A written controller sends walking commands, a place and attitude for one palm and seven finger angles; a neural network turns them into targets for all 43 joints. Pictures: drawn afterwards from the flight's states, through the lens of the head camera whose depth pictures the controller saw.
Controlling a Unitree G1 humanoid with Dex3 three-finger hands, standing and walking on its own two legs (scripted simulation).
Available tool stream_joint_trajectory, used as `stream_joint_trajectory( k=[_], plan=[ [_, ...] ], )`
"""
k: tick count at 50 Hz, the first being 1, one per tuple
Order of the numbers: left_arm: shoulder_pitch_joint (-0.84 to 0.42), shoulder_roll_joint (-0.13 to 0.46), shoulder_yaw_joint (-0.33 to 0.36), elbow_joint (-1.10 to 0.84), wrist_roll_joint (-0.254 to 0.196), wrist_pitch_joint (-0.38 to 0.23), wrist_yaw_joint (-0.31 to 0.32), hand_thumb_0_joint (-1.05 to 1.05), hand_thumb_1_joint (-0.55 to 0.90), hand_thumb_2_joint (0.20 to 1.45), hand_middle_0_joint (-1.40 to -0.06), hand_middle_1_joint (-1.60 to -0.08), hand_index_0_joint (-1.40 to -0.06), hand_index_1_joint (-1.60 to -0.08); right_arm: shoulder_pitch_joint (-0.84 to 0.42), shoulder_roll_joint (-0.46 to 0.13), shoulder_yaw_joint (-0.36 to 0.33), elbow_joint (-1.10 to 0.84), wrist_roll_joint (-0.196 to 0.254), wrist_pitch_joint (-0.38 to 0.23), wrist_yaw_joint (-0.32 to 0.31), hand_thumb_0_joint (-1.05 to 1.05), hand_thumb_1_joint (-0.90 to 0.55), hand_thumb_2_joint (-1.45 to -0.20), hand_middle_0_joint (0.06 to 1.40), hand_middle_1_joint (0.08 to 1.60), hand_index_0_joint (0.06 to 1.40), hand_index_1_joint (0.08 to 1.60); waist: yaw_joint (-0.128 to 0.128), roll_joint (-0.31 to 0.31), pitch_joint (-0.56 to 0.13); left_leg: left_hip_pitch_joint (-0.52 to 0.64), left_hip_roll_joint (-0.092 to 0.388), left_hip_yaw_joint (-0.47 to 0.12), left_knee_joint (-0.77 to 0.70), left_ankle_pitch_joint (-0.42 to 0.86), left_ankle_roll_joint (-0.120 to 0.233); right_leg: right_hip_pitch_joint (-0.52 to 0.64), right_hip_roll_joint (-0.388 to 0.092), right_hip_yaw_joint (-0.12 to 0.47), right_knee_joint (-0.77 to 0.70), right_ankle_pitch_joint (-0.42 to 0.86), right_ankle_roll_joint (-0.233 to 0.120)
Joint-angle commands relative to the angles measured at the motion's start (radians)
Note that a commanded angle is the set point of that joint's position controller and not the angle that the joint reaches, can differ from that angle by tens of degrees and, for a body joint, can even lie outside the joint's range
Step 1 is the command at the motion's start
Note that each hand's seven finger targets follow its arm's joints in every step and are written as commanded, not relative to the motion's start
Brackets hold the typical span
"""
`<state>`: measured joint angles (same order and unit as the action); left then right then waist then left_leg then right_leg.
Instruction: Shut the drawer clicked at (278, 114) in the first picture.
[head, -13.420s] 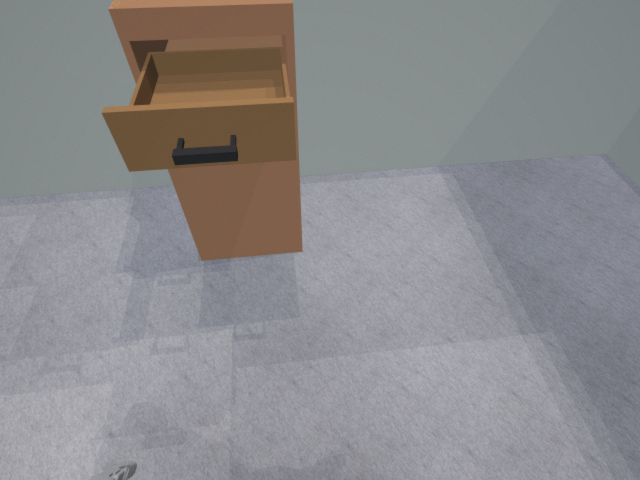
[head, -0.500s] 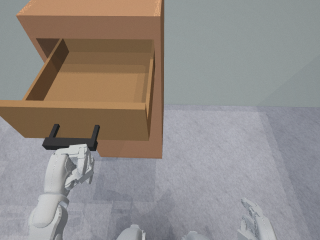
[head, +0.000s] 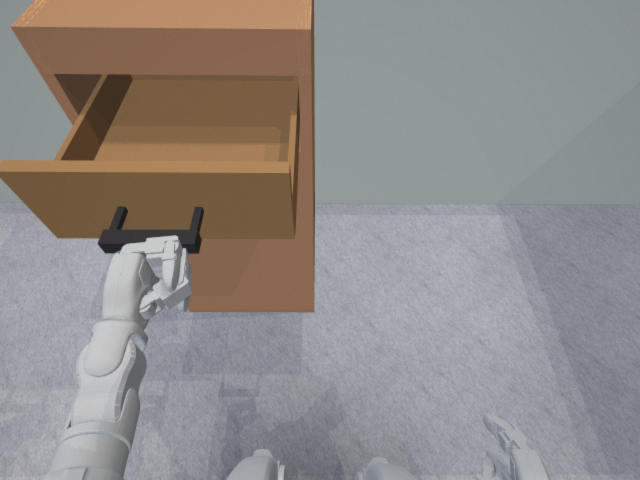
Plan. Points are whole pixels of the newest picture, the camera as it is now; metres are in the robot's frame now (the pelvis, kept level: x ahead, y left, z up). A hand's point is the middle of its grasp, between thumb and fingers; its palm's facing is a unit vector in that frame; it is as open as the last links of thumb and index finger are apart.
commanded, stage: push the drawer shut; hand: left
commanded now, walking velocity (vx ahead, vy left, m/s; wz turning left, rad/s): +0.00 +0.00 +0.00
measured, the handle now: (155, 228) +0.42 +0.23 +0.06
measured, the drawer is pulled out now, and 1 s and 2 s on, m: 0.20 0.09 0.00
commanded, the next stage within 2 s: none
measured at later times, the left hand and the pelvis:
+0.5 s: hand (192, 240) +0.40 +0.18 +0.05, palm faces +0.00 -1.00 -0.04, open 3.1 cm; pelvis +0.00 +0.02 +0.00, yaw -1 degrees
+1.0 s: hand (203, 209) +0.45 +0.17 +0.05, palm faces +0.04 -1.00 -0.04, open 3.2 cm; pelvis -0.01 +0.01 -0.01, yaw -1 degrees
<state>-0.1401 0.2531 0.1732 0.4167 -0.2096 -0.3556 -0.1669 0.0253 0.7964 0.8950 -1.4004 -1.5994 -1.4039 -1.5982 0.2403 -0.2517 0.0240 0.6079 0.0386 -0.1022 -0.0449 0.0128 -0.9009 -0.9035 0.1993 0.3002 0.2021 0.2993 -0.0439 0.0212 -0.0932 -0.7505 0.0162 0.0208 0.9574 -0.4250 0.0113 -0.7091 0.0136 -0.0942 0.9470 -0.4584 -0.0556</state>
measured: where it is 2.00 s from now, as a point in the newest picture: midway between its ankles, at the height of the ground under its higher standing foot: outside the picture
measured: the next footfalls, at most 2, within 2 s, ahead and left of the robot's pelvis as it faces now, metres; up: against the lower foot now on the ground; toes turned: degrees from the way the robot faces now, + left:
none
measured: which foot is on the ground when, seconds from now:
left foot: down 0.00-1.00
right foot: down 0.00-1.00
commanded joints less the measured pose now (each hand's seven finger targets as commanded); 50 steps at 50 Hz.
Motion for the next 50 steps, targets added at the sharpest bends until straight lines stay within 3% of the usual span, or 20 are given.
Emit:
stream_joint_trajectory(
  k=[1, 2, 5, 9, 10, 13, 15, 18, 21, 23, 25, 30, 32, 33, 35, 36, 38, 41, 45, 50],
  plan=[
    [-0.320, 0.200, 0.113, -0.175, -0.030, -0.076, 0.017, 0.000, 0.900, 0.900, -1.400, -1.600, -1.400, -1.600, 0.002, -0.137, -0.052, -0.121, -0.002, -0.036, -0.006, 0.000, -0.900, -0.900, 0.200, 0.300, 0.200, 0.300, -0.006, 0.012, -0.294, 0.151, -0.014, -0.039, -0.117, 0.188, 0.017, 0.167, -0.018, 0.107, -0.159, 0.257, 0.043],
    [-0.325, 0.182, 0.096, -0.181, -0.028, -0.079, 0.016, 0.000, 0.900, 0.900, -1.400, -1.600, -1.400, -1.600, 0.005, -0.135, -0.055, -0.124, -0.001, -0.033, -0.005, 0.000, -0.900, -0.900, 0.200, 0.300, 0.200, 0.300, -0.008, 0.036, -0.312, 0.171, -0.014, -0.036, -0.118, 0.201, 0.016, 0.162, -0.016, 0.103, -0.154, 0.269, 0.042],
    [-0.369, 0.164, 0.081, -0.147, -0.025, -0.078, 0.023, 0.000, 0.900, 0.900, -1.400, -1.600, -1.400, -1.600, 0.018, -0.139, -0.055, -0.119, -0.003, -0.027, 0.000, 0.000, -0.900, -0.900, 0.200, 0.300, 0.200, 0.300, -0.020, 0.017, -0.305, 0.174, -0.011, -0.042, -0.119, 0.195, 0.015, 0.139, -0.012, 0.091, -0.153, 0.259, 0.042],
    [-0.481, 0.214, 0.108, -0.083, -0.010, -0.088, 0.034, 0.000, 0.900, 0.900, -1.400, -1.600, -1.400, -1.600, 0.038, -0.148, -0.056, -0.101, -0.006, -0.013, -0.004, 0.000, -0.900, -0.900, 0.200, 0.300, 0.200, 0.300, -0.038, -0.024, -0.293, 0.144, -0.008, -0.050, -0.114, 0.164, 0.018, 0.120, -0.009, 0.092, -0.149, 0.220, 0.043],
    [-0.483, 0.193, 0.096, -0.067, -0.005, -0.089, 0.032, 0.000, 0.900, 0.900, -1.400, -1.600, -1.400, -1.600, 0.040, -0.145, -0.056, -0.103, -0.006, -0.011, -0.002, 0.000, -0.900, -0.900, 0.200, 0.300, 0.200, 0.300, -0.032, 0.011, -0.307, 0.161, -0.009, -0.048, -0.117, 0.173, 0.016, 0.112, -0.008, 0.090, -0.144, 0.227, 0.041],
    [-0.567, 0.189, 0.080, -0.053, 0.002, -0.094, 0.036, 0.000, 0.900, 0.900, -1.400, -1.600, -1.400, -1.600, 0.052, -0.147, -0.059, -0.093, -0.007, -0.004, -0.001, 0.000, -0.900, -0.900, 0.200, 0.300, 0.200, 0.300, -0.044, 0.037, -0.335, 0.194, -0.006, -0.056, -0.111, 0.183, 0.013, 0.079, -0.006, 0.083, -0.135, 0.224, 0.038],
    [-0.560, 0.193, 0.085, -0.038, 0.008, -0.094, 0.042, 0.000, 0.900, 0.900, -1.400, -1.600, -1.400, -1.600, 0.063, -0.149, -0.060, -0.092, -0.009, 0.001, 0.003, 0.000, -0.900, -0.900, 0.200, 0.300, 0.200, 0.300, -0.036, 0.051, -0.363, 0.219, -0.005, -0.062, -0.112, 0.212, 0.010, 0.080, -0.003, 0.077, -0.126, 0.239, 0.035],
    [-0.608, 0.174, 0.064, -0.012, 0.012, -0.092, 0.047, 0.000, 0.900, 0.900, -1.400, -1.600, -1.400, -1.600, 0.071, -0.151, -0.061, -0.089, -0.010, 0.011, 0.008, 0.000, -0.900, -0.900, 0.200, 0.300, 0.200, 0.300, -0.047, 0.037, -0.361, 0.231, -0.002, -0.068, -0.113, 0.219, 0.008, 0.062, 0.000, 0.072, -0.130, 0.239, 0.035],
    [-0.635, 0.225, 0.110, 0.034, 0.010, -0.093, 0.044, 0.000, 0.900, 0.900, -1.400, -1.600, -1.400, -1.600, 0.085, -0.154, -0.061, -0.083, -0.012, 0.019, 0.009, 0.000, -0.900, -0.900, 0.200, 0.300, 0.200, 0.300, -0.043, -0.003, -0.367, 0.201, -0.002, -0.064, -0.108, 0.215, 0.013, 0.086, 0.004, 0.080, -0.130, 0.246, 0.036],
    [-0.672, 0.215, 0.099, 0.050, 0.014, -0.095, 0.041, 0.000, 0.900, 0.900, -1.400, -1.600, -1.400, -1.600, 0.087, -0.150, -0.058, -0.084, -0.013, 0.025, 0.010, 0.000, -0.900, -0.900, 0.200, 0.300, 0.200, 0.300, -0.050, 0.016, -0.358, 0.201, -0.002, -0.065, -0.110, 0.215, 0.012, 0.073, 0.003, 0.076, -0.127, 0.244, 0.035],
    [-0.680, 0.249, 0.134, 0.072, 0.019, -0.100, 0.046, 0.000, 0.900, 0.900, -1.400, -1.600, -1.400, -1.600, 0.096, -0.154, -0.060, -0.081, -0.014, 0.032, 0.011, 0.000, -0.900, -0.900, 0.200, 0.300, 0.200, 0.300, -0.040, 0.033, -0.367, 0.208, -0.001, -0.065, -0.107, 0.235, 0.010, 0.072, 0.005, 0.076, -0.122, 0.258, 0.032],
    [-0.715, 0.218, 0.109, 0.079, 0.029, -0.116, 0.053, 0.000, 0.900, 0.900, -1.400, -1.600, -1.400, -1.600, 0.115, -0.153, -0.064, -0.078, -0.019, 0.044, 0.021, 0.000, -0.900, -0.900, 0.200, 0.300, 0.200, 0.300, -0.046, 0.072, -0.409, 0.272, 0.006, -0.074, -0.099, 0.310, 0.001, 0.041, 0.009, 0.065, -0.107, 0.293, 0.028],
    [-0.748, 0.212, 0.102, 0.109, 0.031, -0.119, 0.060, 0.000, 0.900, 0.900, -1.400, -1.600, -1.400, -1.600, 0.118, -0.154, -0.064, -0.071, -0.020, 0.050, 0.025, 0.000, -0.900, -0.900, 0.200, 0.300, 0.200, 0.300, -0.055, 0.055, -0.381, 0.246, 0.005, -0.071, -0.097, 0.276, 0.003, 0.028, 0.009, 0.067, -0.114, 0.270, 0.031],
    [-0.765, 0.230, 0.115, 0.138, 0.035, -0.120, 0.064, 0.000, 0.900, 0.900, -1.400, -1.600, -1.400, -1.600, 0.121, -0.157, -0.064, -0.065, -0.020, 0.054, 0.024, 0.000, -0.900, -0.900, 0.200, 0.300, 0.200, 0.300, -0.063, 0.021, -0.361, 0.222, 0.005, -0.072, -0.096, 0.246, 0.006, 0.024, 0.011, 0.069, -0.118, 0.250, 0.033],
    [-0.806, 0.244, 0.122, 0.149, 0.044, -0.135, 0.069, 0.000, 0.900, 0.900, -1.400, -1.600, -1.400, -1.600, 0.125, -0.158, -0.064, -0.063, -0.022, 0.057, 0.023, 0.000, -0.900, -0.900, 0.200, 0.300, 0.200, 0.300, -0.067, 0.021, -0.370, 0.205, 0.001, -0.068, -0.092, 0.235, 0.010, 0.032, 0.010, 0.076, -0.114, 0.250, 0.033],
    [-0.820, 0.259, 0.131, 0.162, 0.050, -0.139, 0.071, 0.000, 0.900, 0.900, -1.400, -1.600, -1.400, -1.600, 0.127, -0.159, -0.064, -0.060, -0.022, 0.060, 0.023, 0.000, -0.900, -0.900, 0.200, 0.300, 0.200, 0.300, -0.063, 0.039, -0.375, 0.205, 0.001, -0.069, -0.091, 0.231, 0.008, 0.026, 0.009, 0.075, -0.110, 0.243, 0.031],
    [-0.853, 0.237, 0.112, 0.185, 0.055, -0.146, 0.072, 0.000, 0.900, 0.900, -1.400, -1.600, -1.400, -1.600, 0.129, -0.156, -0.064, -0.056, -0.022, 0.063, 0.024, 0.000, -0.900, -0.900, 0.200, 0.300, 0.200, 0.300, -0.073, 0.045, -0.375, 0.211, 0.000, -0.068, -0.089, 0.219, 0.010, 0.010, 0.010, 0.077, -0.114, 0.230, 0.033],
    [-0.960, 0.268, 0.118, 0.247, 0.066, -0.155, 0.072, 0.000, 0.900, 0.900, -1.400, -1.600, -1.400, -1.600, 0.144, -0.161, -0.061, -0.036, -0.025, 0.070, 0.021, 0.000, -0.900, -0.900, 0.200, 0.300, 0.200, 0.300, -0.098, 0.037, -0.371, 0.188, 0.001, -0.074, -0.077, 0.181, 0.014, -0.022, 0.010, 0.081, -0.110, 0.197, 0.036],
    [-1.045, 0.273, 0.112, 0.308, 0.077, -0.169, 0.065, 0.000, 0.900, 0.900, -1.400, -1.600, -1.400, -1.600, 0.162, -0.162, -0.060, -0.025, -0.028, 0.073, 0.020, 0.000, -0.900, -0.900, 0.200, 0.300, 0.200, 0.300, -0.111, 0.058, -0.405, 0.200, 0.000, -0.079, -0.068, 0.176, 0.017, -0.041, 0.012, 0.084, -0.106, 0.183, 0.035],
    [-1.122, 0.356, 0.166, 0.393, 0.083, -0.170, 0.059, 0.000, 0.900, 0.900, -1.400, -1.600, -1.400, -1.600, 0.186, -0.169, -0.052, -0.016, -0.032, 0.078, 0.017, 0.000, -0.900, -0.900, 0.200, 0.300, 0.200, 0.300, -0.122, 0.041, -0.425, 0.123, -0.005, -0.067, -0.045, 0.151, 0.027, -0.007, 0.014, 0.104, -0.108, 0.182, 0.041]
  ],
)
